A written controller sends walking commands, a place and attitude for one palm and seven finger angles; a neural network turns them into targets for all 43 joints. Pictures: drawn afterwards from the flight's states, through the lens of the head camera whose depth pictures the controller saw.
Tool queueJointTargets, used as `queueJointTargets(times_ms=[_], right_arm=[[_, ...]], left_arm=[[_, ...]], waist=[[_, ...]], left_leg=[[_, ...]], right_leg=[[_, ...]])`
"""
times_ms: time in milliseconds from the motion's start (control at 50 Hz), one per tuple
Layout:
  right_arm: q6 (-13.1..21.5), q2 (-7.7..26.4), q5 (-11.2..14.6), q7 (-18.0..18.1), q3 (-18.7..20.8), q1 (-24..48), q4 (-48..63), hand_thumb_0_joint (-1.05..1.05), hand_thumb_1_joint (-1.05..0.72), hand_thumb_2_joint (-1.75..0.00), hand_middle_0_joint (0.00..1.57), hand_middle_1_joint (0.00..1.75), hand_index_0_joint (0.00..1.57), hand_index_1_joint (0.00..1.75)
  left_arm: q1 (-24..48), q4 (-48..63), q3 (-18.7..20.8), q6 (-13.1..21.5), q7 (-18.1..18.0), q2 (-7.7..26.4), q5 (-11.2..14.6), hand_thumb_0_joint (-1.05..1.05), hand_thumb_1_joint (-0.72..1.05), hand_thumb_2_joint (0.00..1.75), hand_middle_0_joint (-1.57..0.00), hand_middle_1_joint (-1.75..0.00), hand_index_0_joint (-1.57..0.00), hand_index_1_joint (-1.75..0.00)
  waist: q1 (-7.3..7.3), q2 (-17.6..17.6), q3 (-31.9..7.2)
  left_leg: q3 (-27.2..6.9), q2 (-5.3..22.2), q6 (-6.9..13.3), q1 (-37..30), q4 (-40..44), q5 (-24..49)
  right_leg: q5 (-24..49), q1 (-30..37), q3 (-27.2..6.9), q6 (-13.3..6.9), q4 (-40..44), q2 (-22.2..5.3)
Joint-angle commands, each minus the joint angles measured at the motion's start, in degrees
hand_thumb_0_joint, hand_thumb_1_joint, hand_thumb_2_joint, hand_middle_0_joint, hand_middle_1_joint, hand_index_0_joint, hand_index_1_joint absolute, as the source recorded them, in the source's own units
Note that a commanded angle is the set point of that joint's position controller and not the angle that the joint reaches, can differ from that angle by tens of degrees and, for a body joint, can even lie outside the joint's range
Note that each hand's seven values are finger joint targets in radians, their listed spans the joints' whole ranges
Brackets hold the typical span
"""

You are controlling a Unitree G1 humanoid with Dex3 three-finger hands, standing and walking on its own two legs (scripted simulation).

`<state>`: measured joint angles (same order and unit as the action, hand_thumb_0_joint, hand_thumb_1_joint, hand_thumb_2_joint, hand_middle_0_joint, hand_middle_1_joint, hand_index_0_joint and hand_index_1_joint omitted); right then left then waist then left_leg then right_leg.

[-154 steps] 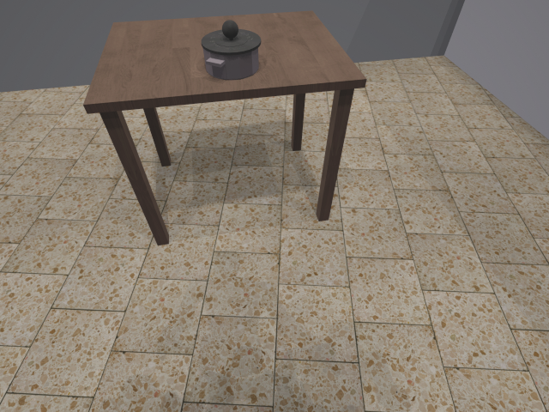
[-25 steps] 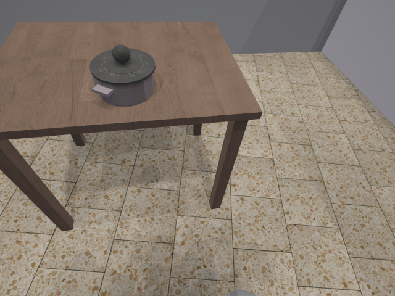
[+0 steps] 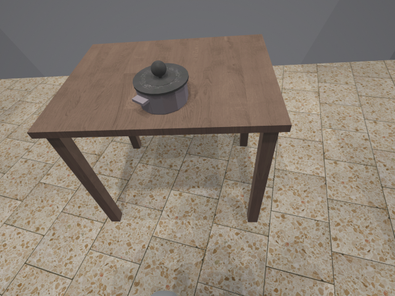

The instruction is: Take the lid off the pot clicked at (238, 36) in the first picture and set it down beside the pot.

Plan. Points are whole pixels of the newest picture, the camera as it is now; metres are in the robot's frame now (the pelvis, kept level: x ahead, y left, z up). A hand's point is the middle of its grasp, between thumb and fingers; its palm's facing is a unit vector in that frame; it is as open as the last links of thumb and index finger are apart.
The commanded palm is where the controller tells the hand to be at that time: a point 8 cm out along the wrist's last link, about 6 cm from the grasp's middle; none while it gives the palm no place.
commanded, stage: take the last steps up to it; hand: left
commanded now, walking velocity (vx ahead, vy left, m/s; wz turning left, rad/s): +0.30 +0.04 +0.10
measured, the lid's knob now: (158, 68) +0.76 +0.18 +0.08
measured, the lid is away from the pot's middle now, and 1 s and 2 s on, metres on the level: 0.00 0.00 0.00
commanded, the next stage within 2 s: come to a stop and stand still in 0.84 s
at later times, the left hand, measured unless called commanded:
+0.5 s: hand out of the picture +0.01 +0.23 -0.18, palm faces +0.14 -0.98 -0.16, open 7.4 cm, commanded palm none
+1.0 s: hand (138, 236) +0.30 +0.21 -0.17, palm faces +0.07 -0.97 -0.22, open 7.2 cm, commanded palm none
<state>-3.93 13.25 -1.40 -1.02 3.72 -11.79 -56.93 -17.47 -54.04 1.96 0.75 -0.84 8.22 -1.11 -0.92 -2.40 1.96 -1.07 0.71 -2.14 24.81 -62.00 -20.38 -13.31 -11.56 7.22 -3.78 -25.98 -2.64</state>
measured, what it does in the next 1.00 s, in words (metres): walks ahead: left foot, then right foot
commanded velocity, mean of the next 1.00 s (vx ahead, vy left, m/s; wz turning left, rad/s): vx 0.21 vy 0.01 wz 0.00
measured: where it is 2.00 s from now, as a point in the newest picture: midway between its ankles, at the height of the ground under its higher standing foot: outside the picture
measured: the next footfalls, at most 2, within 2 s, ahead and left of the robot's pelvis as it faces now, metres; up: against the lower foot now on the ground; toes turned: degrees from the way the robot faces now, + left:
left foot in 0.36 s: +0.06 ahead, +0.16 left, +0.00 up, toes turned +9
right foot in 0.78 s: +0.30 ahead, -0.07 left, +0.00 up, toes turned -4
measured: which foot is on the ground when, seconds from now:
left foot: up 0.00-0.34, down 0.36-0.78, up 0.80-1.00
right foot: down 0.00-0.36, up 0.38-0.76, down 0.78-1.00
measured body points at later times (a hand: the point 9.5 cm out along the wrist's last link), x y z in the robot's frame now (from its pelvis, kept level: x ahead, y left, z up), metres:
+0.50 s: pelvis +0.07 +0.06 +0.00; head +0.07 +0.07 +0.45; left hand +0.00 +0.29 -0.17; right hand +0.11 -0.18 -0.15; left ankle +0.02 +0.16 -0.75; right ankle +0.06 -0.06 -0.68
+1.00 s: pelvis +0.23 +0.02 -0.01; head +0.24 +0.01 +0.44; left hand +0.29 +0.26 -0.15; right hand +0.25 -0.20 -0.17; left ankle +0.24 +0.16 -0.69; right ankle +0.26 -0.06 -0.75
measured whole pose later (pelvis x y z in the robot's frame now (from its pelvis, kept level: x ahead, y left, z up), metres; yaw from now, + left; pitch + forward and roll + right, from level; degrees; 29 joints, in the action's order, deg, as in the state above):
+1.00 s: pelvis +0.23 +0.02 -0.01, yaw +1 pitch +0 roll +0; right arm 0.3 9.2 -1.0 0.5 2.2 -15.5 -60.3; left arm -12.2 -57.3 3.2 2.5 -1.0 9.0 -0.8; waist 1.5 -1.6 1.7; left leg 3.1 5.2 -1.1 27.3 -55.4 -19.1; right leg -10.7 -14.5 6.6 -3.5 -25.1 0.5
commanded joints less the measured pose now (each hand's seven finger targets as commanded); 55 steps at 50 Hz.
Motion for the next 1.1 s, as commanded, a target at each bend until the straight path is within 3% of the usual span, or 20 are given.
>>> queueJointTargets(times_ms=[0,200,280,300,320,340,360,420,480,640,700,720,740,760,800,840,880,1000,1060,1080], right_arm=[[2.1,3.1,-0.2,-0.4,0.9,4.9,4.4,0.00,-0.90,-0.90,0.20,0.30,0.20,0.30],[4.2,-0.3,0.3,-0.6,-0.3,4.6,3.1,0.00,-0.90,-0.90,0.20,0.30,0.20,0.30],[5.7,-0.5,0.4,0.4,-0.8,-4.0,-0.3,0.00,-0.90,-0.90,0.20,0.30,0.20,0.30],[5.9,1.8,0.4,1.1,-0.1,-8.7,-1.7,0.00,-0.90,-0.90,0.20,0.30,0.20,0.30],[6.0,6.3,-0.2,1.7,0.8,-13.4,-2.9,0.00,-0.90,-0.90,0.20,0.30,0.20,0.30],[5.8,9.2,-0.3,2.2,1.3,-17.8,-3.1,0.00,-0.90,-0.90,0.20,0.30,0.20,0.30],[5.9,8.5,-0.2,2.4,1.0,-16.2,-3.1,0.00,-0.90,-0.90,0.20,0.30,0.20,0.30],[7.4,2.4,0.2,2.6,-0.4,-8.7,-1.3,0.00,-0.90,-0.90,0.20,0.30,0.20,0.30],[8.9,2.4,0.6,2.9,-0.9,-10.3,-2.1,0.00,-0.90,-0.90,0.20,0.30,0.20,0.30],[8.4,3.9,-0.2,2.8,-0.7,-13.9,-4.8,0.00,-0.90,-0.90,0.20,0.30,0.20,0.30],[7.9,4.0,-0.1,2.8,-0.7,-12.9,-5.1,0.00,-0.90,-0.90,0.20,0.30,0.20,0.30],[8.1,3.6,0.3,2.5,-0.9,-12.6,-5.1,0.00,-0.90,-0.90,0.20,0.30,0.20,0.30],[8.3,0.4,1.1,2.0,-1.1,-15.0,-4.1,0.00,-0.90,-0.90,0.20,0.30,0.20,0.30],[8.0,0.6,1.4,2.4,-1.0,-14.4,-2.7,0.00,-0.90,-0.90,0.20,0.30,0.20,0.30],[7.1,0.4,1.0,2.3,-0.4,-9.4,-1.7,0.00,-0.90,-0.90,0.20,0.30,0.20,0.30],[6.0,-0.9,0.2,1.8,-0.7,-9.1,-2.5,0.00,-0.90,-0.90,0.20,0.30,0.20,0.30],[4.8,-2.4,0.1,1.7,-0.9,-11.7,-3.2,0.00,-0.90,-0.90,0.20,0.30,0.20,0.30],[4.7,-3.8,0.9,1.7,-1.9,-6.9,-1.6,0.00,-0.90,-0.90,0.20,0.30,0.20,0.30],[4.9,-2.3,1.0,2.1,-2.1,-7.3,-2.5,0.00,-0.90,-0.90,0.20,0.30,0.20,0.30],[5.2,-0.7,1.1,2.3,-1.8,-6.2,-2.5,0.00,-0.90,-0.90,0.20,0.30,0.20,0.30]], left_arm=[[-8.3,-0.2,2.6,2.0,-0.5,10.8,-0.2,0.00,0.90,0.90,-0.20,-0.30,-0.20,-0.30],[-9.9,-6.1,2.8,2.4,-0.1,10.9,-0.8,0.00,0.90,0.90,-0.20,-0.30,-0.20,-0.30],[-7.2,-7.7,2.8,1.8,0.3,9.5,-0.1,0.00,0.90,0.90,-0.20,-0.30,-0.20,-0.30],[-6.7,-7.1,2.4,1.4,0.6,7.5,-0.3,0.00,0.90,0.90,-0.20,-0.30,-0.20,-0.30],[-5.1,-5.7,1.7,1.3,1.0,4.1,0.0,0.00,0.90,0.90,-0.20,-0.30,-0.20,-0.30],[-2.2,-3.0,1.3,1.6,1.2,3.2,-0.3,0.00,0.90,0.90,-0.20,-0.30,-0.20,-0.30],[0.7,-2.0,1.5,1.6,1.2,4.5,-0.7,0.00,0.90,0.90,-0.20,-0.30,-0.20,-0.30],[-1.0,-4.1,2.2,1.3,2.0,4.7,-0.7,0.00,0.90,0.90,-0.20,-0.30,-0.20,-0.30],[-1.4,-4.3,1.9,1.1,2.1,4.0,-0.5,0.00,0.90,0.90,-0.20,-0.30,-0.20,-0.30],[9.8,0.9,1.8,0.9,2.2,3.8,0.1,0.00,0.90,0.90,-0.20,-0.30,-0.20,-0.30],[2.2,-0.9,2.6,1.6,2.0,6.0,0.0,0.00,0.90,0.90,-0.20,-0.30,-0.20,-0.30],[-6.2,-3.6,3.2,2.3,1.6,8.4,-0.3,0.00,0.90,0.90,-0.20,-0.30,-0.20,-0.30],[-13.2,-5.4,4.7,2.9,0.9,14.2,-0.6,0.00,0.90,0.90,-0.20,-0.30,-0.20,-0.30],[-15.6,-5.7,4.9,2.7,0.7,17.5,0.6,0.00,0.90,0.90,-0.20,-0.30,-0.20,-0.30],[-5.8,-3.2,4.2,2.3,0.0,14.0,0.9,0.00,0.90,0.90,-0.20,-0.30,-0.20,-0.30],[1.8,-1.1,2.7,2.4,-0.4,9.2,0.4,0.00,0.90,0.90,-0.20,-0.30,-0.20,-0.30],[3.7,-0.7,2.1,2.7,-0.4,7.6,0.1,0.00,0.90,0.90,-0.20,-0.30,-0.20,-0.30],[2.6,-1.5,1.8,2.0,-0.5,8.6,-0.1,0.00,0.90,0.90,-0.20,-0.30,-0.20,-0.30],[2.8,-2.8,1.5,1.2,-0.9,8.7,0.5,0.00,0.90,0.90,-0.20,-0.30,-0.20,-0.30],[1.4,-3.3,1.1,0.8,-0.9,7.7,0.7,0.00,0.90,0.90,-0.20,-0.30,-0.20,-0.30]], waist=[[-2.98,9.9,1.6],[-2.72,11.2,1.6],[1.36,7.3,1.0],[3.41,1.6,1.2],[5.63,-11.5,3.0],[7.00,-13.8,4.7],[6.38,-11.5,5.1],[1.50,-3.8,7.5],[0.47,-3.5,3.6],[2.43,-5.2,5.7],[-1.58,0.0,2.0],[-5.37,3.3,-2.9],[-6.87,15.3,-9.8],[-6.42,15.7,-12.3],[-3.92,10.9,-6.4],[0.22,6.2,-1.3],[2.57,9.4,-0.4],[1.02,7.6,-2.1],[2.27,8.4,-2.9],[1.54,5.2,-2.7]], left_leg=[[1.0,2.6,-0.2,7.8,4.5,1.0],[5.3,2.6,2.1,-1.9,22.8,-2.0],[9.2,0.7,2.6,-19.6,38.7,4.4],[4.8,3.5,3.6,-26.9,40.5,-0.6],[-11.5,14.5,7.6,-29.7,48.2,-14.3],[-23.2,22.1,12.0,-28.6,55.5,-18.9],[-23.5,22.2,13.3,-25.6,56.4,-18.4],[-11.3,16.7,12.3,-18.0,56.2,-1.9],[-3.7,14.3,12.7,-23.4,52.8,21.1],[0.8,14.5,11.4,-20.9,48.8,28.2],[2.5,12.4,9.2,-16.0,37.0,31.5],[4.9,9.0,6.9,-11.3,25.8,28.5],[9.2,1.9,3.9,1.7,8.2,7.0],[5.6,-0.8,3.4,6.5,-6.3,-15.3],[0.2,3.4,3.6,9.2,-13.2,-8.3],[0.3,6.1,2.8,5.5,-8.1,-1.6],[2.4,6.1,1.5,0.9,-1.0,0.2],[4.4,2.8,-0.3,-6.9,20.4,3.5],[3.2,2.2,-0.3,-14.5,34.8,13.8],[1.1,4.0,0.3,-17.3,38.2,20.7]], right_leg=[[-11.1,7.0,-17.3,-3.9,17.2,-15.0],[-15.3,2.7,-14.7,-5.5,19.4,-16.0],[-17.0,-6.6,-7.6,-2.1,12.1,-10.5],[-18.9,-14.5,-4.9,-0.2,5.1,-7.7],[-17.3,-24.4,0.2,2.2,-8.6,-2.6],[-17.3,-30.3,1.6,3.0,-22.1,0.4],[-15.6,-31.5,-3.0,2.5,-29.8,-1.8],[-4.3,-28.5,-5.9,3.1,-36.2,-4.8],[-1.5,-27.7,-4.7,4.5,-33.8,-4.3],[0.4,-19.0,-1.6,3.1,-14.8,-2.4],[3.9,-1.5,0.2,1.6,-5.8,1.2],[7.0,10.8,-2.8,0.5,-3.9,-0.2],[13.1,23.9,-22.7,-5.0,0.5,-15.2],[18.9,24.0,-34.6,-11.0,7.4,-24.1],[5.2,11.6,-31.8,-11.2,11.0,-21.4],[4.1,-1.0,-20.0,-8.2,12.9,-16.1],[6.3,-6.9,-13.0,-6.5,14.4,-13.4],[15.4,-5.4,-10.6,-6.1,11.8,-10.6],[17.5,-3.6,-8.7,-2.5,5.8,-8.0],[14.9,-4.8,-8.3,-0.5,3.0,-6.1]])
